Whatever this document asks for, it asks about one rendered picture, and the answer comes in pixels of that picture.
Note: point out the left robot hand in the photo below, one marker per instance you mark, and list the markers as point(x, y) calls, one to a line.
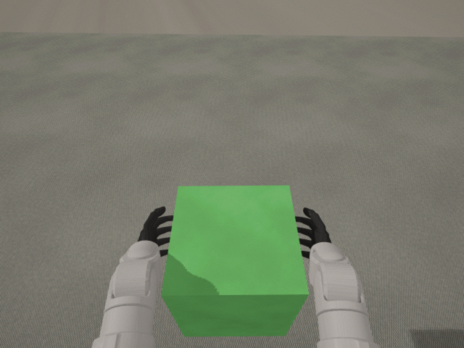
point(151, 230)

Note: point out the robot right forearm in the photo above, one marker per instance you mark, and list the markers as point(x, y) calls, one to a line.
point(339, 300)

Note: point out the right robot hand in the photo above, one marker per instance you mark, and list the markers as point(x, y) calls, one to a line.
point(317, 234)

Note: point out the carton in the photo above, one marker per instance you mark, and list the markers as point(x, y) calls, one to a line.
point(234, 263)

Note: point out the robot left forearm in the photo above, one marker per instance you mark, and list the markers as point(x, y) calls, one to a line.
point(132, 299)

